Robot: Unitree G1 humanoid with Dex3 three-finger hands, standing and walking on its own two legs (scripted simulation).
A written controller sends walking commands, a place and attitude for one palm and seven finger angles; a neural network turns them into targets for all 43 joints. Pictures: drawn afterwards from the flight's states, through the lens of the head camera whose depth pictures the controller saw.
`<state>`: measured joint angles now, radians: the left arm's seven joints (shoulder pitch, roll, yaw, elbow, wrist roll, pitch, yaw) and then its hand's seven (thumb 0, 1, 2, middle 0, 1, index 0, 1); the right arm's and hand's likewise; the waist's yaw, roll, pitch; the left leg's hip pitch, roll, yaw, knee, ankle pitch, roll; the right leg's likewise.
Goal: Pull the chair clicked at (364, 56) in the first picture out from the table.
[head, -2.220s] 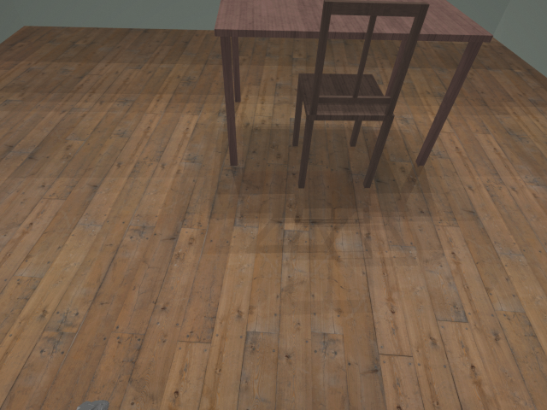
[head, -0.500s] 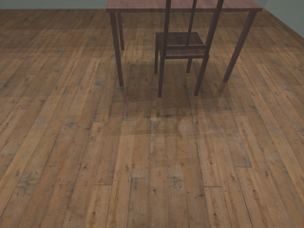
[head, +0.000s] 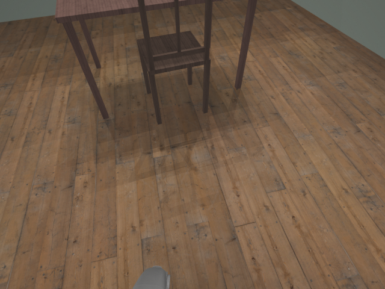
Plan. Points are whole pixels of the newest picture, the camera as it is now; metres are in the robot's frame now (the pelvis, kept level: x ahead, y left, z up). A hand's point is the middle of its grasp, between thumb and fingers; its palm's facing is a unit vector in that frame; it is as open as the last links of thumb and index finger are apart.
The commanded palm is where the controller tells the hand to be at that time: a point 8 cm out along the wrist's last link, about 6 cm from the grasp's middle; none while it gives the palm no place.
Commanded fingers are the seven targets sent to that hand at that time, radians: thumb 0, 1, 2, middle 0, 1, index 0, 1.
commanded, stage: walk to a spot facing it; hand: left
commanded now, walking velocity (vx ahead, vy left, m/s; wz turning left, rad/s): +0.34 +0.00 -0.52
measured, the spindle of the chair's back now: (177, 22) +1.34 +0.22 -0.08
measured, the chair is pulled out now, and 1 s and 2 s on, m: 0.00 0.00 0.00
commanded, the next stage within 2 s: turn to face it in 1.82 s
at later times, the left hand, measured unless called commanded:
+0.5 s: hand (102, 215) +0.31 +0.30 -0.18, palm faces -0.21 -0.96 -0.18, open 7.4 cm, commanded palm none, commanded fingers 0.00 0.90 0.90 -0.20 -0.30 -0.20 -0.30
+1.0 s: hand (168, 153) +0.57 +0.15 -0.20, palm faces -0.45 -0.89 -0.13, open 7.2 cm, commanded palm none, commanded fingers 0.00 0.90 0.90 -0.20 -0.30 -0.20 -0.30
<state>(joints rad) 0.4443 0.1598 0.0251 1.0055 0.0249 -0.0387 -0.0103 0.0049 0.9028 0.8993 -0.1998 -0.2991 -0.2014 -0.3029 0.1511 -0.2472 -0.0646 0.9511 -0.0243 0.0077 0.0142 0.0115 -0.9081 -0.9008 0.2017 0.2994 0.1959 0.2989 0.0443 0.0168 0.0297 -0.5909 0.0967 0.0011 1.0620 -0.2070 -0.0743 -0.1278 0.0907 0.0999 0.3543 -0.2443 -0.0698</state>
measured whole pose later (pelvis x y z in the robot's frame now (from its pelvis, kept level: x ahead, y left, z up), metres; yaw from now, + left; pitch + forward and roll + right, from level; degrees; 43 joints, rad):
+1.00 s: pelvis +0.41 +0.05 -0.03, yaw -31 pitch -1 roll -2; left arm 0.19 0.17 0.07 0.96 0.00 -0.05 0.00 -0.02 0.93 0.90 -0.20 -0.30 -0.20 -0.30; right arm 0.52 -0.06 -0.03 1.13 0.00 -0.01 -0.02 0.01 -0.91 -0.90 0.21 0.30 0.20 0.30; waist -0.01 -0.03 0.06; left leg -0.28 0.11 0.16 1.31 -0.43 -0.03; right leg -0.26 0.09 -0.18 0.62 -0.36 -0.13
